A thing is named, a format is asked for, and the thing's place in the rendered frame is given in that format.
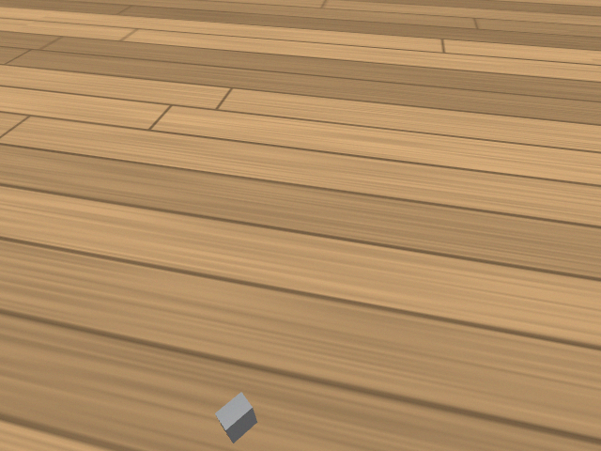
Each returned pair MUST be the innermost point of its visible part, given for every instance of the carton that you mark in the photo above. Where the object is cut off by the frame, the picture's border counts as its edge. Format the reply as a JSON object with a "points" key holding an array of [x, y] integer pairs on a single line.
{"points": [[236, 417]]}

